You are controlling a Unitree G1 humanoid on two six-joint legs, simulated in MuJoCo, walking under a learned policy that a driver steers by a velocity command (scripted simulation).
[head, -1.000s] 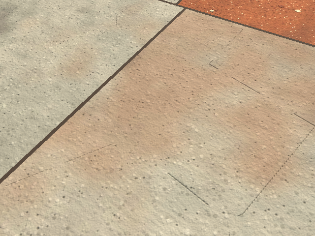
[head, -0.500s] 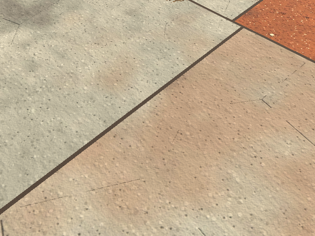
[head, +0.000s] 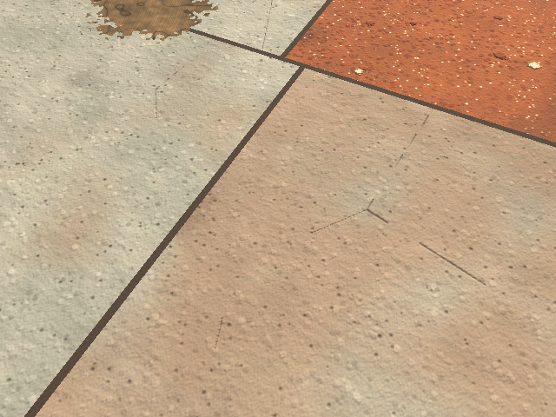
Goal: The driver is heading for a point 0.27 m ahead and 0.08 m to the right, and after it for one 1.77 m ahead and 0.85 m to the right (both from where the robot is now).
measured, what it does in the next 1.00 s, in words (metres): walks ahead, turning right: left foot, then right foot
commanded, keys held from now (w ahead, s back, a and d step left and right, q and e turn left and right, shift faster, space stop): w+e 1.00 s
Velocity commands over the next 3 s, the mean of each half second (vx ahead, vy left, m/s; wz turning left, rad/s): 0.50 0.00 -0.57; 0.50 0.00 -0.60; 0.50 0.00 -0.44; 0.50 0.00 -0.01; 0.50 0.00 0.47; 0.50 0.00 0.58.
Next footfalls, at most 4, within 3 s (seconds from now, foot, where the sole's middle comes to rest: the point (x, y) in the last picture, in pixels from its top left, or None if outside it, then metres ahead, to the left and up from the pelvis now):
0.34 left None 0.39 0.12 -0.77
0.86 right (391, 371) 0.55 -0.23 -0.77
1.34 left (384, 248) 0.90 -0.25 -0.77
1.86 right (519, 249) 0.90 -0.63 -0.77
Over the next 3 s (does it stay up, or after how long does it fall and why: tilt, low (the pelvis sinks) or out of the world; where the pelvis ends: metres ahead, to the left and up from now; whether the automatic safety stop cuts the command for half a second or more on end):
stays up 1.38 -0.82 0.00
